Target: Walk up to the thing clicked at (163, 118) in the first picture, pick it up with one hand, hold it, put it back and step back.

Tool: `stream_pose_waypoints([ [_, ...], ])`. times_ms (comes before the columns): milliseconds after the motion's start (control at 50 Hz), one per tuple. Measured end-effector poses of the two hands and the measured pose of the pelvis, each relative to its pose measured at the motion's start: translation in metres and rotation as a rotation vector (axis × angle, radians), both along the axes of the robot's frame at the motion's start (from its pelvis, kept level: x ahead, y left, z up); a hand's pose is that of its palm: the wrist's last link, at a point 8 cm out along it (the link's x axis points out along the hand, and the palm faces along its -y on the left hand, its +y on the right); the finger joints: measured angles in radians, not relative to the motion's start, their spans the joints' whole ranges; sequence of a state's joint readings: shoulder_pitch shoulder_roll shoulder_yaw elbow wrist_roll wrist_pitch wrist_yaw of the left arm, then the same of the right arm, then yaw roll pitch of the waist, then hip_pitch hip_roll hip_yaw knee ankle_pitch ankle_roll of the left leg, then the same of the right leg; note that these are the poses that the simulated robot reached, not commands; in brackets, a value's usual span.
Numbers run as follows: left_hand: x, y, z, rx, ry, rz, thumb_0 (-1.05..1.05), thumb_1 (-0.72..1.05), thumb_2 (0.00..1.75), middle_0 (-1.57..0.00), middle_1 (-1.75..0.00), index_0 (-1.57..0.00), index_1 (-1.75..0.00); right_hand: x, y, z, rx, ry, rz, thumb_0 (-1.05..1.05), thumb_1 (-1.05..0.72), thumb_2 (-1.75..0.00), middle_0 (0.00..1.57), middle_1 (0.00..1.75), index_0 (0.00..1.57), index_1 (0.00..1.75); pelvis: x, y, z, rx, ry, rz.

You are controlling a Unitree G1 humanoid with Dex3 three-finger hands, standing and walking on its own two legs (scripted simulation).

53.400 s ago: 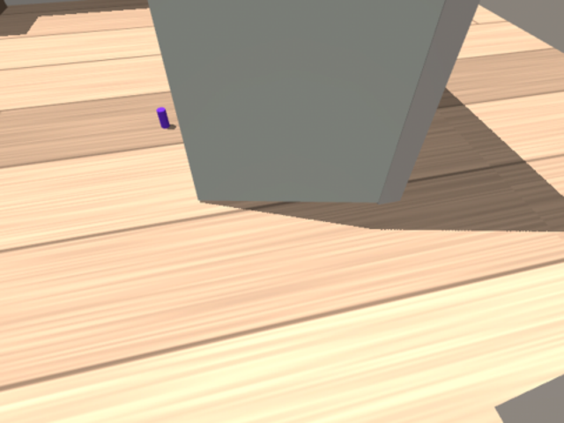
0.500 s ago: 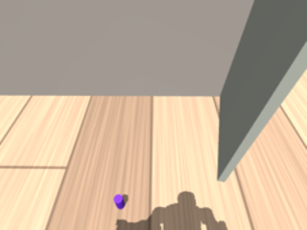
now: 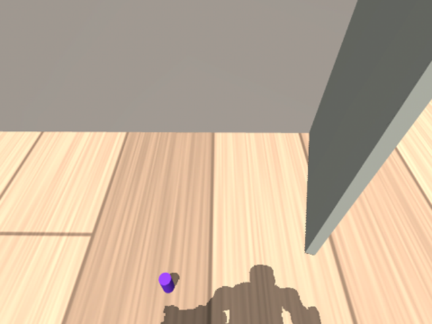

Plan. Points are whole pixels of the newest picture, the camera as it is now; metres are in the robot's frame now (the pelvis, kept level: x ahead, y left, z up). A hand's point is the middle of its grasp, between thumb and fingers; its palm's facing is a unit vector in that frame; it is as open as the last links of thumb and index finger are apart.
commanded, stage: stand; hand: left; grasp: from above
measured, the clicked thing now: (166, 283) +0.40 +0.23 -0.72
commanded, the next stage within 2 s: step back in 0.38 s
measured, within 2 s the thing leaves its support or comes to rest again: neither
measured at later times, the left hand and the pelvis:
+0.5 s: hand out of the picture +0.08 +0.26 -0.16, palm faces +0.01 -0.93 -0.37, open 7.4 cm; pelvis -0.01 +0.00 -0.01, yaw +0 degrees
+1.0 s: hand out of the picture +0.06 +0.30 -0.18, palm faces -0.03 -0.93 -0.36, open 7.4 cm; pelvis -0.09 +0.05 -0.02, yaw +0 degrees
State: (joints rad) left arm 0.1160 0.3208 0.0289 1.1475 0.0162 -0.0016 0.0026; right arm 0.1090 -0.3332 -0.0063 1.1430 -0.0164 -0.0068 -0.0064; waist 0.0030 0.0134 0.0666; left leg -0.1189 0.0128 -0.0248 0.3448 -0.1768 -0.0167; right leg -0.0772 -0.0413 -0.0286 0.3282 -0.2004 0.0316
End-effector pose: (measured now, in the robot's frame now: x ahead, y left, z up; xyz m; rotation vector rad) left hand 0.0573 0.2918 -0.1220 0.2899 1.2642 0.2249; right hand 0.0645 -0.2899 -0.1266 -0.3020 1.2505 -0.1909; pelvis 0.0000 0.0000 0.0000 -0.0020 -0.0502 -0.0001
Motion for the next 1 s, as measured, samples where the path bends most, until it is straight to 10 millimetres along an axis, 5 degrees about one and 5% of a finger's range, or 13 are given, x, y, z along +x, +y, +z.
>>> stream_pose_waypoints([
  [400,0.014,0.000,0.003,0.005,-0.023,-0.008,0.00,0.90,0.89,-0.21,-0.30,-0.20,-0.30,0.006,-0.004,0.000,0.004,-0.006,0.000,0.00,-0.90,-0.90,0.20,0.30,0.20,0.30,0.004,-0.002,0.000,0.002,0.008,0.000],
  [660,0.004,0.019,-0.007,0.070,-0.041,-0.039,0.00,0.90,0.89,-0.21,-0.30,-0.20,-0.30,-0.009,-0.030,-0.011,-0.043,-0.012,-0.011,0.00,-0.90,-0.90,0.20,0.30,0.20,0.30,-0.041,-0.004,-0.021,-0.004,0.022,0.008],
  [780,-0.002,0.030,-0.013,0.063,-0.073,-0.079,0.01,0.90,0.89,-0.21,-0.30,-0.20,-0.30,-0.035,-0.021,-0.009,-0.059,-0.004,-0.017,0.00,-0.90,-0.90,0.20,0.30,0.20,0.30,-0.058,0.014,-0.026,0.013,0.024,0.007],
  [880,0.008,0.051,-0.027,0.039,-0.145,-0.087,0.01,0.90,0.89,-0.21,-0.30,-0.20,-0.30,-0.076,0.000,-0.008,-0.105,0.036,-0.011,0.00,-0.90,-0.90,0.20,0.30,0.20,0.30,-0.074,0.035,-0.036,0.004,0.040,0.019],
  [1000,-0.003,0.054,-0.024,0.021,-0.137,-0.093,0.01,0.90,0.89,-0.20,-0.30,-0.20,-0.30,-0.123,0.024,0.006,-0.109,0.097,-0.031,0.00,-0.90,-0.90,0.20,0.30,0.20,0.30,-0.093,0.045,-0.022,-0.016,0.036,0.008],
])
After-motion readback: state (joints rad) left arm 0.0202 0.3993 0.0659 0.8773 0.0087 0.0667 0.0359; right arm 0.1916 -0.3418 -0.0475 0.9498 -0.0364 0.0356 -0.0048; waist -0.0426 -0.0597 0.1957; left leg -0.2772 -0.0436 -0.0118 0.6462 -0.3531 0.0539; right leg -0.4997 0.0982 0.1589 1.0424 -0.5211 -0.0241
